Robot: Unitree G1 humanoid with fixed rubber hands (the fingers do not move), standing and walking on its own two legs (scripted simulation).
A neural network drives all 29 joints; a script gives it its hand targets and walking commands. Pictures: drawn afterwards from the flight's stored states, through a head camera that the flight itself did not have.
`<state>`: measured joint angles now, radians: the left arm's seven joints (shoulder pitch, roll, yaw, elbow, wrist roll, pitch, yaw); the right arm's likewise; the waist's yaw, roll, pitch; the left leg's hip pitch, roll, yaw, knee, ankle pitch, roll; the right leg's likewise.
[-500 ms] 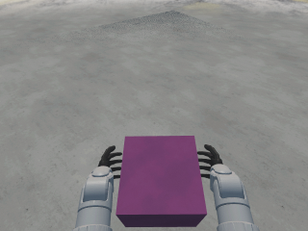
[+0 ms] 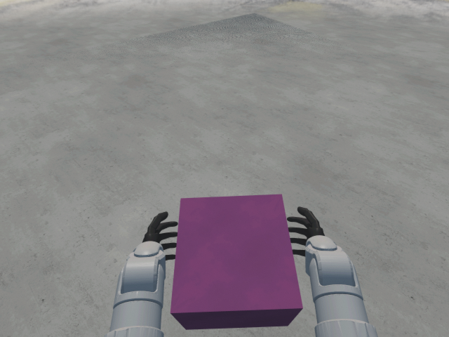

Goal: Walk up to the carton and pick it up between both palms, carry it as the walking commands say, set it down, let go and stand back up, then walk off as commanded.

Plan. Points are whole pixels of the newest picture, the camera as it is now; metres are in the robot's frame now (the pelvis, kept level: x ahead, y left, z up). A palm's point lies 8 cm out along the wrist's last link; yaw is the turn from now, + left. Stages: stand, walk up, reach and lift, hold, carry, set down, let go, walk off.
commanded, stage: hold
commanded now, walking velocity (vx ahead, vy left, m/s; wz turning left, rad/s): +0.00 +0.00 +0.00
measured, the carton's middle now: (233, 261) +0.31 -0.01 -0.04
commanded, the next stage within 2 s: carry in 0.40 s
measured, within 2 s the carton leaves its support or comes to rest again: neither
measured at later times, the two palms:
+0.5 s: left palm (158, 246) +0.30 +0.14 +0.04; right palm (314, 242) +0.30 -0.16 +0.04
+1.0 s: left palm (221, 245) +0.28 +0.02 +0.07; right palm (400, 283) +0.20 -0.26 +0.07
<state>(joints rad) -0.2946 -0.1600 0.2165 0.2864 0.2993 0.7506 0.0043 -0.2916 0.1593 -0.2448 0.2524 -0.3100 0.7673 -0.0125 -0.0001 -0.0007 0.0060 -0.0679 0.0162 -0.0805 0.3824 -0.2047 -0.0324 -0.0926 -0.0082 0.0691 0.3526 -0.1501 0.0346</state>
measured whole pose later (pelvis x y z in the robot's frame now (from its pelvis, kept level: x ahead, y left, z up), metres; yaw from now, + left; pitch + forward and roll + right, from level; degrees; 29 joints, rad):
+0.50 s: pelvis +0.01 -0.01 -0.01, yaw -1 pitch -2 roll +1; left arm -0.30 -0.16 0.18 0.23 0.27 0.79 0.09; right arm -0.30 0.16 -0.21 0.24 -0.29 0.77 -0.07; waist 0.02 -0.03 -0.05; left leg -0.19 0.01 -0.06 0.49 -0.26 -0.04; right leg -0.26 -0.01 0.07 0.54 -0.24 0.03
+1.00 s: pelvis -0.02 -0.05 -0.02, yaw -14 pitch +5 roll -2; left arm -0.16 -0.13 0.03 -0.35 0.09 1.20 0.25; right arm -0.15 0.13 -0.06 -0.34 -0.08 1.19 -0.23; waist -0.02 0.01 -0.11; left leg -0.37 0.10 0.15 0.64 -0.35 0.01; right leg -0.56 0.03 -0.04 0.90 -0.39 0.00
